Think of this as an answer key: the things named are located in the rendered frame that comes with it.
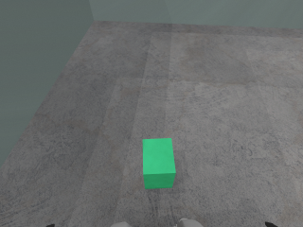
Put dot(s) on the carton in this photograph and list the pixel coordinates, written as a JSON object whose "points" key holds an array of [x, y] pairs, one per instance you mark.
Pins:
{"points": [[158, 163]]}

